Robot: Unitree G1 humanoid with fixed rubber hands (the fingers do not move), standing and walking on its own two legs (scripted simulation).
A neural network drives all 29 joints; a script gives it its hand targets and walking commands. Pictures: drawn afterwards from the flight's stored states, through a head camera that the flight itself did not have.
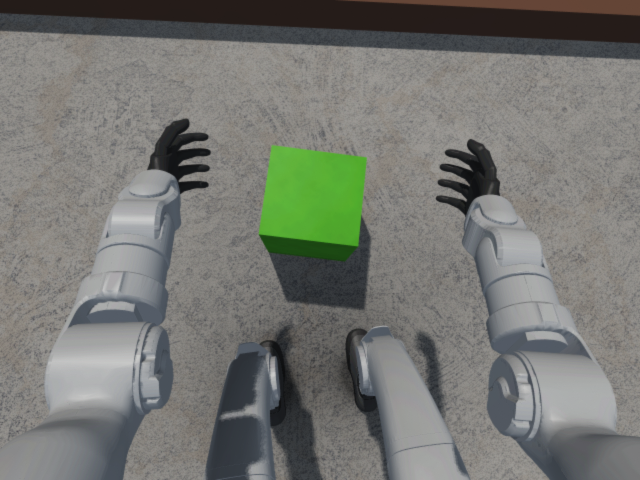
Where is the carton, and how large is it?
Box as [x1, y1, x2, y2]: [259, 145, 366, 261]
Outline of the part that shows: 272,145 259,228 259,235 269,252 344,261 355,249 358,243 366,157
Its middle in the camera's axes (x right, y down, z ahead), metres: -0.02 -0.08 +0.94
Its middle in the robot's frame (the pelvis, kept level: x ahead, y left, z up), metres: +0.54 -0.04 -0.54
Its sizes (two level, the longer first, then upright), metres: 0.210 0.200 0.250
